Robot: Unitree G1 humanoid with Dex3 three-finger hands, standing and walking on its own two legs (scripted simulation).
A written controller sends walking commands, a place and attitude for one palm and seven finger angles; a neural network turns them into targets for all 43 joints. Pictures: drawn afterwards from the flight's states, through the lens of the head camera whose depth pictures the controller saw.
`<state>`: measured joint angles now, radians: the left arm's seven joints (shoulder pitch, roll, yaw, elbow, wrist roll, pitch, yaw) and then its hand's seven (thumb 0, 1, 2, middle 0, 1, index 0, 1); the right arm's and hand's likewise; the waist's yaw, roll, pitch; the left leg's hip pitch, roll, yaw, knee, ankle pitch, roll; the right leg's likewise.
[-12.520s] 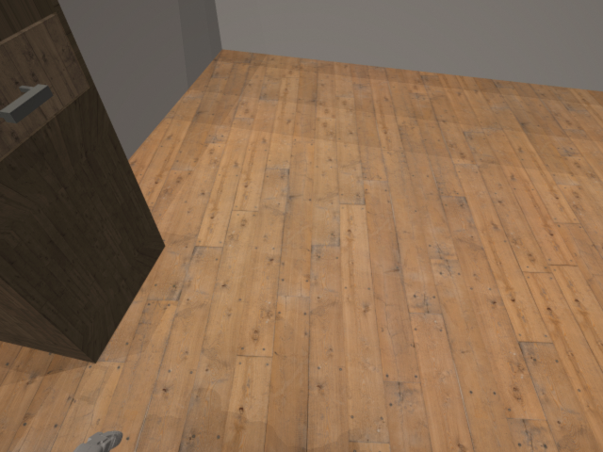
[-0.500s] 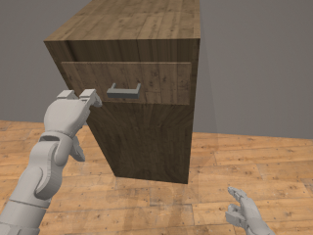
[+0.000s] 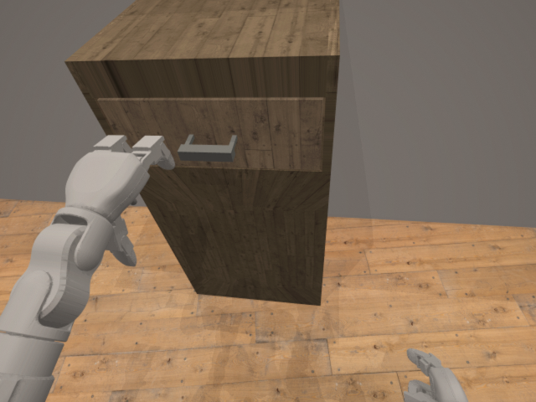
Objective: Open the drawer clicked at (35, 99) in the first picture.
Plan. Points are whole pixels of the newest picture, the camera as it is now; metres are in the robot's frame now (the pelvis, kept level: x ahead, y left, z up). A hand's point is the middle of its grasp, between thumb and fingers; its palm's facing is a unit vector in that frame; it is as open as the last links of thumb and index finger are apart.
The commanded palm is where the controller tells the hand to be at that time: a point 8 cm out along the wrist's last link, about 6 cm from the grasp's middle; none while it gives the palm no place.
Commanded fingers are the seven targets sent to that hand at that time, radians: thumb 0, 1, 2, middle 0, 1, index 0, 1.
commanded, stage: raise the hand with hooked fingers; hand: left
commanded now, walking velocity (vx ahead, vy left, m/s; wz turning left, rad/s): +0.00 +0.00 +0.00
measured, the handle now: (209, 146) +0.57 +0.22 +0.05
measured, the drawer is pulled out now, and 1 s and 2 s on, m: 0.00 0.00 0.00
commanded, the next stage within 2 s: move the hooked fingers above the handle in 0.02 s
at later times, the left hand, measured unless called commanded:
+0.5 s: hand (148, 185) +0.36 +0.24 +0.15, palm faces +0.04 -0.01 -1.00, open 13.9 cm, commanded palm +0.34 +0.24 +0.21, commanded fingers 0.00 -0.50 0.30 -0.30 -1.20 -0.30 -1.20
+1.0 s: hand (172, 162) +0.43 +0.23 +0.13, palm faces -0.01 +0.01 -1.00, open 13.9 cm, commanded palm +0.41 +0.23 +0.19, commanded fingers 0.00 -0.50 0.30 -0.30 -1.20 -0.30 -1.20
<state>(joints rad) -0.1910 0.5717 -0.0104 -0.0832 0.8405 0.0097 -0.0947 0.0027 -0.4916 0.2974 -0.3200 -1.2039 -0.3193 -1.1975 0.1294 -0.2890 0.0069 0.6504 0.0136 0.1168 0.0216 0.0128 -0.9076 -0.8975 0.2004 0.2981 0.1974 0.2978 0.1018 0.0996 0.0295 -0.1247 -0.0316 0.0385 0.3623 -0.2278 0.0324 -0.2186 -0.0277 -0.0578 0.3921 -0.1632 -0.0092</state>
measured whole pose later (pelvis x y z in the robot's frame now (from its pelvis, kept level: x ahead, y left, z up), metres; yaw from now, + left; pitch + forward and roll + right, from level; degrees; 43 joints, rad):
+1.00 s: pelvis +0.02 +0.00 +0.00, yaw +0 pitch +6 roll +0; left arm -0.62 0.55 -0.09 0.52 0.94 -0.03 -0.04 0.00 -0.49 0.30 -0.32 -1.20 -0.32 -1.20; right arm 0.21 -0.28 -0.02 0.66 0.04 0.14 -0.03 0.01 -0.91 -0.90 0.20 0.30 0.20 0.30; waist 0.03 0.08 -0.02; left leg -0.25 -0.02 0.04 0.41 -0.26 0.03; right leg -0.35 -0.02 -0.05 0.44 -0.19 -0.01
